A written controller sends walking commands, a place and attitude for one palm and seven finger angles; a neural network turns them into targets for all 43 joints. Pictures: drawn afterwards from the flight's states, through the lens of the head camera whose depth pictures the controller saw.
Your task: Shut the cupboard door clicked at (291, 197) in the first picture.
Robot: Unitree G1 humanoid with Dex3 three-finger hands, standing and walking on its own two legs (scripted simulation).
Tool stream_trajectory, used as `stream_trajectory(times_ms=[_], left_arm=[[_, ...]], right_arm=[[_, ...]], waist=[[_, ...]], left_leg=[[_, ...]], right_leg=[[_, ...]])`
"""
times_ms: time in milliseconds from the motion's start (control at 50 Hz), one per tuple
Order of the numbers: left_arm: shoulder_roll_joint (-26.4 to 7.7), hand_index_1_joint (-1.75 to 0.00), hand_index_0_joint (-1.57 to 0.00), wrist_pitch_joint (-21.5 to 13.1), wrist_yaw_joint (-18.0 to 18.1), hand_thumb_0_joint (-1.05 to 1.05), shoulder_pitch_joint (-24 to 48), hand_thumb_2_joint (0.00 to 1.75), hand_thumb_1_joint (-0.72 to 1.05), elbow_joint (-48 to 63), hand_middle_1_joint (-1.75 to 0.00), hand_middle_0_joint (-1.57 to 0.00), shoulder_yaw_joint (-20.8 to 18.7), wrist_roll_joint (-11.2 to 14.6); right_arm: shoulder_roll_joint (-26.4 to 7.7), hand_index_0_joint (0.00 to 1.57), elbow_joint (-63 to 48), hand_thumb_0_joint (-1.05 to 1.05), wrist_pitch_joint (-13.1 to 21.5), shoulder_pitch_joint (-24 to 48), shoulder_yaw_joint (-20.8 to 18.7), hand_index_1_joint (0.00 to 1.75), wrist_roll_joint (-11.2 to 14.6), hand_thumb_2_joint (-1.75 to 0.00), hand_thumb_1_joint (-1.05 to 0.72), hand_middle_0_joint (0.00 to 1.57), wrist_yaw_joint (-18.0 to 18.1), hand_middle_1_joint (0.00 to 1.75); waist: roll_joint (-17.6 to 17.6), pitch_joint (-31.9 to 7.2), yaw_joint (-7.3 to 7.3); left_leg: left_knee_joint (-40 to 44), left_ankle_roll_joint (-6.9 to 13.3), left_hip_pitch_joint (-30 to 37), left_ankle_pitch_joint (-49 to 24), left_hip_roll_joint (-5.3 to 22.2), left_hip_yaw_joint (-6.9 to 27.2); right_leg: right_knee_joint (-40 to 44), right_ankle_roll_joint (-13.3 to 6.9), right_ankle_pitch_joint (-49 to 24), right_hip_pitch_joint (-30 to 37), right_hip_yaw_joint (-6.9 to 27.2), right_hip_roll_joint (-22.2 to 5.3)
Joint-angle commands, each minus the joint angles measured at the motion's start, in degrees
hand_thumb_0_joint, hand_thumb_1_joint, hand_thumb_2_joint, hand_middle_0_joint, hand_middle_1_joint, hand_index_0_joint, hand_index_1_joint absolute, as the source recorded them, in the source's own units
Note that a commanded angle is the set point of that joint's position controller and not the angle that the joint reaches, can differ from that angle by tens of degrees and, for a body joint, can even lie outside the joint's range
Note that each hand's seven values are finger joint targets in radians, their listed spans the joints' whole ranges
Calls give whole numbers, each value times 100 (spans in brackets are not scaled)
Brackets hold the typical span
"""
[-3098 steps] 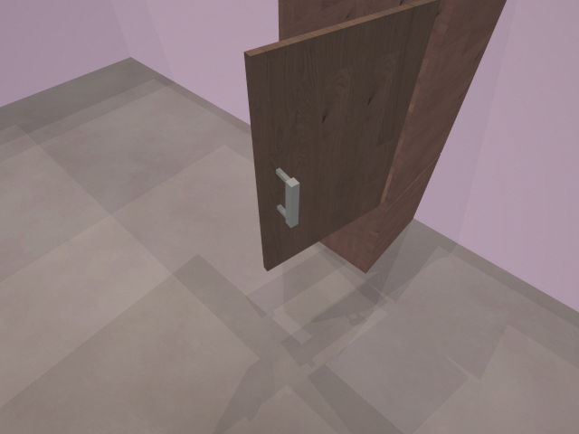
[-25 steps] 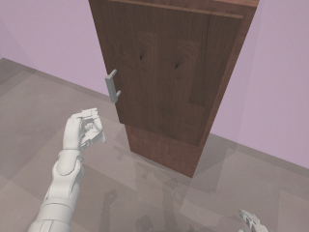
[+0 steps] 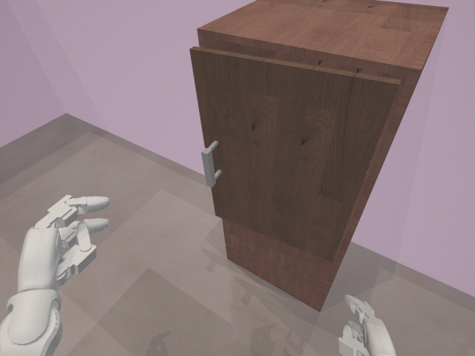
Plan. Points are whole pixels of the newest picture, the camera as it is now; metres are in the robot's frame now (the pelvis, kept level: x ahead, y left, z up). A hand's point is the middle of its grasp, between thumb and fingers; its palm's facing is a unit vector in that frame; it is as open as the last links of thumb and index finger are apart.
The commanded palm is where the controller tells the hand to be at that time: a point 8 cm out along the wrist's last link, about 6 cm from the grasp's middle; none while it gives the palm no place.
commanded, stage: draw the hand back to the body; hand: left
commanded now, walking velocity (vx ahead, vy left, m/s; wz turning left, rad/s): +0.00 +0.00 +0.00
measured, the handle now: (212, 163) +0.61 +0.15 -0.06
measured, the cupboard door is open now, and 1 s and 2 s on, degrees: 6 6 6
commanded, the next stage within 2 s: step back with the hand held close in 0.52 s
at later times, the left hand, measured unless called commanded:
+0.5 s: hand (54, 261) +0.18 +0.26 +0.16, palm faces +0.45 -0.80 -0.39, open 7.4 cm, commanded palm +0.14 +0.30 +0.17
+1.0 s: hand (34, 260) +0.18 +0.28 +0.16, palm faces +0.38 -0.78 -0.50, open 7.4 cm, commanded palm +0.12 +0.32 +0.17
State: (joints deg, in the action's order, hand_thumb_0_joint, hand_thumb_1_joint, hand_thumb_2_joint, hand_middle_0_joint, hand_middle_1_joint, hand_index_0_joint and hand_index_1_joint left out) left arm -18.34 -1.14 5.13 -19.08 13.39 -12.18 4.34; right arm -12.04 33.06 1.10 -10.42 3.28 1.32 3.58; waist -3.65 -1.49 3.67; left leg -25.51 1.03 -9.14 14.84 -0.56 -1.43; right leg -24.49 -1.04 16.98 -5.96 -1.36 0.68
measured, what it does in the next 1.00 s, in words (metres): stands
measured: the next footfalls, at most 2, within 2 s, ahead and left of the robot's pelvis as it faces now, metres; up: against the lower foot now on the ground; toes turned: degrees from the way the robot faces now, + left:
right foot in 1.86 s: -0.12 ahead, -0.10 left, +0.00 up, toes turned +9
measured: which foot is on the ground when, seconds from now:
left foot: down 0.00-1.00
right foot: down 0.00-1.00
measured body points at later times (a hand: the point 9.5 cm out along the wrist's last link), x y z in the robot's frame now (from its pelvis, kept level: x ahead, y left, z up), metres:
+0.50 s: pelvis -0.01 +0.00 +0.00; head -0.03 -0.03 +0.45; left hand +0.15 +0.30 +0.18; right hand +0.18 -0.23 -0.08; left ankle -0.01 +0.11 -0.74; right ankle -0.04 -0.11 -0.74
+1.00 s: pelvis -0.03 +0.02 +0.00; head -0.03 +0.00 +0.45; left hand +0.15 +0.32 +0.19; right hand +0.14 -0.24 -0.09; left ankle -0.01 +0.11 -0.74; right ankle -0.04 -0.11 -0.74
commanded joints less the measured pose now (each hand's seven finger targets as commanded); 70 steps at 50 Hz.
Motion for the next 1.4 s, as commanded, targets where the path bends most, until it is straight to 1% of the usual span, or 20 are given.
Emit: stream_trajectory(times_ms=[0, 120, 160, 220, 340, 460, 520, 620, 640, 680, 740, 800, 860, 900, 1040, 1120, 1180, 1220, 1280, 1380], left_arm=[[-1188, -48, -36, -486, 115, 0, 409, 90, 90, 1888, -48, -36, -993, -23], [-1565, -30, -20, -588, 166, 0, -461, 90, 90, 2097, -30, -20, -1741, 43], [-1088, -30, -20, -561, 115, 0, -394, 90, 90, 1775, -30, -20, -1292, 27], [-1109, -30, -20, -563, 128, 0, -231, 90, 90, 1629, -30, -20, -1254, 3], [-1407, -30, -20, -683, 193, 0, -44, 90, 90, 2130, -30, -20, -1464, -27], [-1365, -30, -20, -706, 189, 0, -198, 90, 90, 2042, -30, -20, -1509, -18], [-1306, -30, -20, -677, 158, 0, -332, 90, 90, 1800, -30, -20, -1519, 22], [-1253, -30, -20, -687, 136, 0, -330, 90, 90, 1832, -30, -20, -1445, 29], [-1791, -30, -20, -906, 191, 0, 237, 90, 90, 2162, -30, -20, -1930, -21], [-1393, -30, -20, -1014, 179, 0, -221, 90, 90, 1787, -30, -20, -1563, -52], [-1445, -30, -20, -1130, 215, 0, -497, 90, 90, 1842, -30, -20, -1631, -59], [-1565, -30, -20, -1141, 256, 0, -651, 90, 90, 2050, -30, -20, -1736, -37], [-1658, -30, -20, -1100, 276, 0, -850, 90, 90, 2116, -30, -20, -1865, -17], [-1680, -30, -20, -1066, 294, 0, -1021, 90, 90, 2102, -30, -20, -1921, 1], [-1655, -30, -20, -1085, 362, 0, -1215, 90, 90, 2082, -30, -20, -1906, -7], [-1813, -30, -20, -1234, 411, 0, -948, 90, 90, 2281, -30, -20, -2050, -107], [-1638, -30, -20, -1372, 429, 0, -864, 90, 90, 2336, -30, -20, -1979, -183], [-1771, -30, -20, -1465, 431, 0, -770, 90, 90, 2437, -30, -20, -2144, -250], [-1575, -30, -20, -1519, 430, 0, -645, 90, 90, 2512, -30, -20, -2014, -271], [-1494, -30, -20, -1590, 445, 0, -497, 90, 90, 2541, -30, -20, -1958, -320]], right_arm=[[-595, 20, -875, 0, 429, 675, -296, 30, -34, -90, -90, 20, 50, 30], [-645, 20, -771, 0, 613, 664, -388, 30, -39, -90, -90, 20, 43, 30], [-639, 20, -723, 0, 605, 618, -387, 30, -17, -90, -90, 20, 37, 30], [-728, 20, -679, 0, 635, 582, -444, 30, -29, -90, -90, 20, 80, 30], [-669, 20, -697, 0, 745, 656, -421, 30, -51, -90, -90, 20, 132, 30], [-613, 20, -643, 0, 798, 667, -384, 30, -47, -90, -90, 20, 116, 30], [-629, 20, -631, 0, 789, 667, -398, 30, -45, -90, -90, 20, 107, 30], [-649, 20, -639, 0, 766, 657, -423, 30, -48, -90, -90, 20, 97, 30], [-867, 20, -760, 0, 640, 625, -503, 30, -5, -90, -90, 20, 88, 30], [-785, 20, -668, 0, 525, 591, -506, 30, -38, -90, -90, 20, 87, 30], [-779, 20, -689, 0, 416, 575, -547, 30, -33, -90, -90, 20, 107, 30], [-851, 20, -815, 0, 297, 573, -585, 30, -28, -90, -90, 20, 153, 30], [-864, 20, -933, 0, 150, 558, -604, 30, -14, -90, -90, 20, 186, 30], [-848, 20, -998, 0, 62, 526, -620, 30, 2, -90, -90, 20, 187, 30], [-873, 20, -1048, 0, 21, 518, -606, 30, 17, -90, -90, 20, 210, 30], [-968, 20, -1068, 0, 131, 529, -618, 30, -10, -90, -90, 20, 236, 30], [-960, 20, -1094, 0, 261, 435, -595, 30, 5, -90, -90, 20, 233, 30], [-1009, 20, -1063, 0, 365, 436, -621, 30, -38, -90, -90, 20, 241, 30], [-983, 20, -1018, 0, 495, 307, -615, 30, -56, -90, -90, 20, 213, 30], [-979, 20, -937, 0, 655, 194, -624, 30, -74, -90, -90, 20, 167, 30]], waist=[[-176, -735, -54], [95, -471, 44], [216, -103, -82], [366, -65, -93], [27, -559, 6], [-216, -204, 6], [3, -20, 11], [48, -164, -12], [45, -39, -253], [326, -136, -309], [251, -451, -320], [-25, -719, -312], [49, -968, -297], [172, -1032, -299], [114, -688, -321], [-124, -411, -336], [-336, -278, -357], [-554, -330, -320], [-537, -326, -353], [-341, -262, -390]], left_leg=[[232, 27, 521, -1927, 146, 61], [213, 54, 329, -1772, 160, 41], [259, 52, 255, -1495, 175, 19], [275, 101, 268, -1268, 163, 39], [261, 119, 379, -1295, 113, 27], [296, 57, 265, -1296, 129, 16], [348, 64, 223, -1131, 151, 14], [347, 83, 295, -1105, 157, -5], [-21, 173, -32, -700, 283, 112], [-276, 138, -63, -550, 226, 177], [-238, 115, -45, -1045, 290, 200], [-29, 116, 34, -2090, 429, 270], [-38, 80, -69, -2792, 520, 314], [-49, 80, -158, -2752, 549, 288], [258, 160, -1053, -1097, 600, 439], [653, 309, -2004, 748, 659, 639], [1019, 440, -2836, 1882, 824, 910], [1206, 524, -3286, 2251, 949, 1093], [1127, 536, -3480, 2393, 1020, 1079], [685, 472, -3609, 2647, 861, 898]], right_leg=[[254, 35, -1983, 9, -49, -83], [329, 68, -1884, -73, -59, -88], [350, 95, -1583, -349, -68, -101], [421, 98, -1337, -439, -32, -94], [337, 74, -1402, -138, 18, -155], [388, 55, -1388, -225, 5, -125], [504, 69, -1203, -307, 15, -102], [532, 81, -1175, -264, 55, -112], [797, 29, -1331, -664, 650, -488], [847, -91, -1274, -831, 814, -758], [499, -106, -1882, -666, 629, -786], [52, 36, -2466, -455, 353, -513], [-258, 69, -2893, -188, 271, -417], [-313, 85, -2945, -152, 302, -407], [-256, 115, -1809, -199, 434, -368], [-318, 170, -955, 68, 455, -209], [-756, 216, -654, 484, 339, -34], [-1104, 248, -793, 840, 288, 97], [-1360, 241, -815, 859, 294, 107], [-1249, 159, -359, 578, 542, -15]])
